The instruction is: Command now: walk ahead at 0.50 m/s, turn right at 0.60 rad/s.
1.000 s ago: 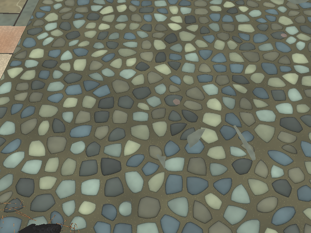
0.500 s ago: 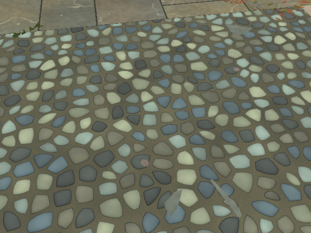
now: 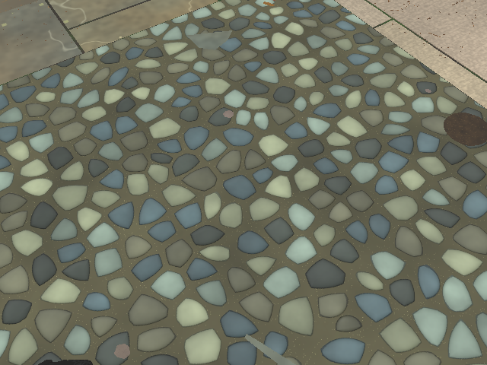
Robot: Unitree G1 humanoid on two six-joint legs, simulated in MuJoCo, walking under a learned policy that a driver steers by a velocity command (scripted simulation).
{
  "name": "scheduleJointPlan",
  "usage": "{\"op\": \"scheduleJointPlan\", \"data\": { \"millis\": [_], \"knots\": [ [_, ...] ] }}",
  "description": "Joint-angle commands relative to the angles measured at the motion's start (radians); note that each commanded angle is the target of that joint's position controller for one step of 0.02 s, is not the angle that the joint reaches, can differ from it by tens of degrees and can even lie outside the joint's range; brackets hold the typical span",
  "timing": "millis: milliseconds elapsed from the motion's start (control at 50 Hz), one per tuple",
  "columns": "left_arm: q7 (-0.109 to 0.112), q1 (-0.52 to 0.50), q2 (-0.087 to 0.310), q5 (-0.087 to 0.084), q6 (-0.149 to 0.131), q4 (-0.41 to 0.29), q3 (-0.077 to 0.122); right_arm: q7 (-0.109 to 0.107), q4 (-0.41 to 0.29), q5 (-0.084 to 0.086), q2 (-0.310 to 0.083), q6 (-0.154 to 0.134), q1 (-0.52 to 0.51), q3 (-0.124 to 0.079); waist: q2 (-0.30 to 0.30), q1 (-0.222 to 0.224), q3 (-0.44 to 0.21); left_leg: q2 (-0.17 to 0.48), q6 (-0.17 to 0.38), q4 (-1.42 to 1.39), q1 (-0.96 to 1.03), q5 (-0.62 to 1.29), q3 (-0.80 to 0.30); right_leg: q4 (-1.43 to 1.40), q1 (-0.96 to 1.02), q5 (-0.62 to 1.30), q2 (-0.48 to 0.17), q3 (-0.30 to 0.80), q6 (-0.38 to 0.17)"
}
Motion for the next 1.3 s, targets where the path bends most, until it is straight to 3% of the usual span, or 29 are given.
{"op": "scheduleJointPlan", "data": {
  "millis": [20, 40, 100, 220, 320, 360, 380, 400, 420, 440, 460, 480, 500, 560, 640, 740, 800, 840, 860, 900, 920, 940, 960, 980, 1000, 1040, 1140, 1220, 1300],
  "knots": [
    [0.009, 0.123, 0.134, 0.009, -0.029, -0.032, 0.041, -0.004, -0.122, -0.019, -0.131, -0.053, -0.075, -0.023, -0.023, 0.058, -0.163, 0.058, 0.013, 0.015, -0.439, 0.105, -0.094, -0.335, 0.463, 0.053, -0.273, 0.473, -0.201],
    [0.014, 0.091, 0.126, 0.02, -0.029, -0.044, 0.036, -0.002, -0.117, -0.025, -0.131, -0.043, -0.056, -0.026, -0.052, 0.028, -0.145, 0.069, 0.004, -0.015, -0.38, 0.133, -0.097, -0.355, 0.385, 0.123, -0.25, 0.436, -0.198],
    [0.029, 0.09, 0.132, 0.015, -0.036, -0.028, 0.037, -0.002, -0.114, -0.039, -0.098, -0.017, -0.057, -0.02, -0.046, 0.011, -0.119, 0.055, -0.043, -0.129, -0.337, 0.189, -0.07, -0.388, 0.268, 0.248, -0.22, 0.359, -0.21],
    [0.055, 0.172, 0.164, 0.003, -0.023, 0.028, 0.047, 0.01, -0.171, -0.029, -0.041, -0.019, -0.278, 0.005, -0.07, 0.089, -0.06, -0.027, -0.071, -0.541, -0.243, 0.53, -0.056, -0.375, 0.173, 0.123, -0.145, 0.282, -0.134],
    [0.059, 0.215, 0.15, -0.005, -0.012, 0.067, 0.048, 0.023, -0.19, -0.014, -0.094, -0.035, -0.297, -0.016, -0.107, 0.083, -0.063, -0.044, -0.029, -0.656, -0.185, 0.456, -0.103, -0.256, 0.284, 0.058, -0.197, 0.413, -0.103],
    [0.059, 0.198, 0.137, -0.002, -0.004, 0.067, 0.046, 0.019, -0.168, -0.015, -0.111, -0.043, -0.204, -0.031, -0.133, 0.032, -0.085, -0.053, 0.008, -0.693, -0.065, 0.386, -0.077, -0.175, 0.293, 0.1, -0.183, 0.437, -0.078],
    [0.056, 0.198, 0.098, 0.002, -0.004, 0.063, 0.032, 0.012, -0.15, -0.025, -0.138, -0.048, -0.106, -0.046, -0.117, -0.016, -0.155, -0.019, 0.043, -0.707, 0.1, 0.378, -0.091, -0.046, 0.261, 0.13, -0.131, 0.4, -0.045],
    [0.054, 0.221, 0.036, 0.02, -0.005, 0.048, 0.008, 0.004, -0.139, -0.038, -0.191, -0.049, 0.04, -0.06, 0.008, -0.064, -0.304, 0.154, 0.101, -0.692, 0.36, 0.321, -0.261, 0.24, 0.139, -0.04, -0.061, 0.312, -0.006],
    [0.054, 0.349, 0.003, -0.017, -0.013, 0.019, -0.003, 0.011, -0.103, -0.044, -0.254, -0.034, 0.109, -0.077, 0.361, -0.001, -0.404, 0.352, 0.251, -0.822, 0.621, 0.031, -0.748, 0.548, -0.206, -0.422, 0.051, 0.201, 0.055],
    [0.058, 0.328, 0.111, -0.023, -0.012, 0.049, 0.015, 0.017, -0.124, -0.021, -0.154, -0.03, 0.076, -0.055, 0.23, -0.022, -0.321, 0.35, 0.23, -0.87, 0.574, -0.176, -0.793, 0.671, -0.315, -0.377, -0.03, 0.23, 0.072],
    [0.057, 0.219, 0.158, -0.016, -0.007, 0.039, 0.03, 0.011, -0.131, -0.018, -0.103, -0.024, 0.037, -0.041, 0.14, -0.046, -0.204, 0.312, 0.191, -0.88, 0.46, -0.126, -0.628, 0.693, -0.339, -0.284, -0.061, 0.201, 0.079],
    [0.06, 0.17, 0.151, -0.006, -0.002, 0.032, 0.031, 0.009, -0.136, -0.029, -0.088, -0.019, -0.009, -0.034, 0.071, -0.031, -0.144, 0.272, 0.172, -0.889, 0.35, 0.017, -0.501, 0.674, -0.304, -0.216, -0.094, 0.172, 0.085],
    [0.056, 0.135, 0.137, 0.003, -0.003, 0.022, 0.033, 0.006, -0.126, -0.033, -0.068, -0.016, -0.032, -0.029, 0.065, -0.018, -0.093, 0.238, 0.172, -0.908, 0.269, 0.134, -0.408, 0.629, -0.288, -0.17, -0.121, 0.17, 0.087],
    [0.044, 0.14, 0.077, -0.01, 0.01, 0.017, 0.026, -0.001, -0.104, -0.03, -0.051, -0.026, -0.039, -0.026, 0.113, 0.009, -0.072, 0.193, 0.175, -0.97, 0.181, 0.281, -0.232, 0.559, -0.224, -0.123, -0.162, 0.137, 0.089],
    [0.037, 0.068, 0.045, -0.001, 0.014, -0.015, 0.015, -0.003, -0.071, -0.027, -0.099, -0.03, -0.019, -0.043, 0.07, 0.003, -0.051, 0.214, 0.203, -1.01, 0.207, 0.432, -0.106, 0.415, -0.292, -0.006, -0.18, 0.125, 0.105],
    [0.007, -0.072, 0.009, 0.002, -0.005, -0.043, -0.004, -0.008, -0.038, -0.018, -0.127, -0.013, 0.019, -0.046, 0.045, -0.046, -0.017, 0.183, 0.173, -1.019, 0.22, 0.518, 0.06, 0.138, -0.21, 0.194, -0.154, 0.048, 0.089],
    [-0.007, -0.14, 0.009, -0.002, -0.011, -0.069, -0.008, -0.002, -0.003, 0.001, -0.153, 0.001, 0.072, -0.051, 0.044, -0.054, 0.013, 0.216, 0.171, -1.014, 0.283, 0.553, 0.078, 0.033, -0.181, 0.155, -0.13, 0.024, 0.06],
    [-0.012, -0.143, 0.035, 0.005, -0.012, -0.079, 0.002, -0.002, 0.013, 0.013, -0.176, 0.013, 0.078, -0.057, 0.06, -0.026, 0.004, 0.237, 0.161, -0.954, 0.341, 0.743, 0.093, -0.015, -0.133, 0.068, -0.097, -0.003, 0.027],
    [-0.011, -0.108, 0.058, 0.011, -0.012, -0.074, 0.013, -0.005, 0.017, 0.017, -0.192, 0.018, 0.074, -0.06, 0.08, 0.008, -0.032, 0.238, 0.15, -0.882, 0.36, 0.919, 0.109, -0.032, -0.057, 0.028, -0.067, -0.027, 0.007],
    [0.003, 0.158, 0.142, 0.012, -0.005, 0.005, 0.061, -0.015, 0.021, 0.013, -0.173, 0.027, 0.067, -0.046, 0.067, 0.158, -0.19, 0.177, 0.096, -0.545, 0.235, 1.035, 0.176, -0.107, 0.36, 0.105, -0.01, -0.046, -0.047],
    [0.022, 0.307, 0.23, 0.017, 0.005, 0.035, 0.085, -0.015, -0.013, -0.019, -0.102, 0.019, 0.086, -0.018, -0.074, 0.194, -0.321, 0.11, 0.047, -0.205, -0.075, 0.649, 0.193, -0.078, 0.713, 0.104, -0.209, 0.246, -0.124],
    [0.021, 0.284, 0.28, 0.007, -0.002, 0.031, 0.081, -0.002, -0.027, -0.029, -0.014, -0.002, 0.178, 0.016, -0.251, 0.098, -0.462, -0.052, 0.01, 0.076, -0.339, -0.149, 0.053, -0.207, 0.873, -0.049, -0.422, 0.726, -0.269],
    [0.015, 0.271, 0.181, 0.008, -0.014, 0.024, 0.053, 0.007, -0.024, 0.008, -0.114, -0.018, 0.073, -0.011, -0.13, 0.155, -0.422, -0.017, 0.019, 0.158, -0.434, -0.137, -0.077, -0.269, 0.826, -0.096, -0.416, 0.71, -0.241],
    [0.012, 0.223, 0.155, 0.011, -0.025, 0.034, 0.041, 0.01, -0.059, 0.03, -0.13, -0.029, -0.013, -0.016, -0.122, 0.144, -0.266, 0.021, 0.032, 0.141, -0.486, -0.051, -0.059, -0.288, 0.692, -0.005, -0.376, 0.546, -0.203],
    [0.011, 0.163, 0.132, 0.01, -0.031, 0.04, 0.034, 0.002, -0.057, 0.016, -0.113, -0.035, -0.034, -0.013, -0.067, 0.106, -0.196, 0.06, 0.035, 0.074, -0.462, 0.038, -0.052, -0.301, 0.564, 0.083, -0.331, 0.438, -0.174],
    [0.01, 0.09, 0.081, 0.026, -0.04, 0.035, 0.018, 0.002, -0.039, -0.004, -0.105, -0.022, 0.002, -0.018, -0.088, 0.039, -0.142, 0.1, 0.021, -0.002, -0.356, 0.139, -0.064, -0.364, 0.391, 0.197, -0.279, 0.325, -0.159],
    [0.023, 0.099, 0.103, 0.022, -0.066, 0.084, 0.024, -0.001, -0.049, -0.02, -0.053, 0.014, -0.05, -0.008, -0.055, 0.021, -0.068, 0.104, -0.032, -0.186, -0.385, 0.303, -0.054, -0.469, 0.292, 0.273, -0.258, 0.204, -0.173],
    [0.036, 0.155, 0.121, 0.016, -0.059, 0.129, 0.025, 0.012, -0.085, -0.02, -0.023, 0.0, -0.195, 0.005, -0.052, 0.074, -0.027, 0.062, -0.032, -0.464, -0.352, 0.534, -0.029, -0.479, 0.289, 0.237, -0.213, 0.124, -0.127],
    [0.043, 0.234, 0.144, 0.001, -0.046, 0.183, 0.033, 0.029, -0.127, -0.013, -0.032, -0.015, -0.31, 0.008, -0.048, 0.106, 0.002, 0.018, -0.02, -0.611, -0.334, 0.556, -0.04, -0.434, 0.365, 0.192, -0.251, 0.173, -0.121]
  ]
}}
Keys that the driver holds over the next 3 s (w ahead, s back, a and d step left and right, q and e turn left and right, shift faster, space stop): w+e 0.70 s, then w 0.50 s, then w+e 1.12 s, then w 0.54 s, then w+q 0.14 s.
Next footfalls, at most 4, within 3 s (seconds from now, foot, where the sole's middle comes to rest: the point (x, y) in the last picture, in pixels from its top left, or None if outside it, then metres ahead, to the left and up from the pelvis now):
0.38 left None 0.42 0.12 -0.76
0.90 right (343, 304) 0.58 -0.25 -0.76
1.42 left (313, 190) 0.96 -0.21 -0.76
1.94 right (429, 182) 0.98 -0.59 -0.76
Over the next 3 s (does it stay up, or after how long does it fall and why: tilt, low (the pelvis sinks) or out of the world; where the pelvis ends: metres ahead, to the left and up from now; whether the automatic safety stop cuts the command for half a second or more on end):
stays up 1.21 -0.94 0.00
